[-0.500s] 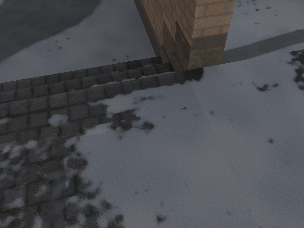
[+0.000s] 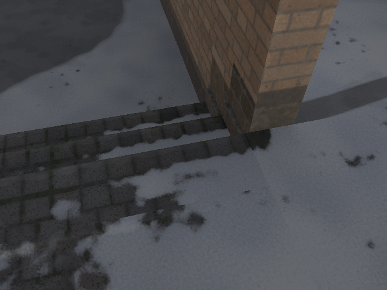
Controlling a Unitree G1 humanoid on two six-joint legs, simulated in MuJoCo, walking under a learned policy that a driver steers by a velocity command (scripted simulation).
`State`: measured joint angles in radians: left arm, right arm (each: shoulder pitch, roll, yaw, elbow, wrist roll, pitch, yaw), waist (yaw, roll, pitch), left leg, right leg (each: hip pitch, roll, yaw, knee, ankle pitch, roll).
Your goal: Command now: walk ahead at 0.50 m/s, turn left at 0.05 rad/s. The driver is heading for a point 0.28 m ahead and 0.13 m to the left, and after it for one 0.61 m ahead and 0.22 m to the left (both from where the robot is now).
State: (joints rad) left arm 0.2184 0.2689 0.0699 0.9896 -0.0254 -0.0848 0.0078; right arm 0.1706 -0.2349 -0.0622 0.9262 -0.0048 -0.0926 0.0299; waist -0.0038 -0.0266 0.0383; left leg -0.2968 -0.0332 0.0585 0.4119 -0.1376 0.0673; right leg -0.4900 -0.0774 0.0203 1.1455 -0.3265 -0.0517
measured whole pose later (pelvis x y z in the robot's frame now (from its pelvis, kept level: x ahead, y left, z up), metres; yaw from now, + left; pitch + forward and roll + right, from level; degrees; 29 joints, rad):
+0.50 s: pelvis +0.26 -0.05 +0.00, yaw +12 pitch +2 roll -1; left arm 0.09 0.24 0.06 0.90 0.00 -0.11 -0.01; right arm 0.31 -0.28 -0.08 0.92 0.04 -0.06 -0.02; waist -0.02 0.04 0.02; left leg -0.43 0.02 -0.05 1.17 -0.40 0.04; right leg -0.33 0.00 -0.06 0.46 -0.16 -0.02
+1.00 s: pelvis +0.51 +0.10 -0.02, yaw +30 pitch +2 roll +0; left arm 0.40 0.20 0.02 0.97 0.07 -0.10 -0.05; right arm 0.12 -0.26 -0.05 0.85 -0.04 -0.11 0.04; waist 0.04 0.01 -0.01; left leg -0.49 -0.05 0.02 0.61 -0.16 0.08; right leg -0.07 -0.11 -0.11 0.92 -0.55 0.06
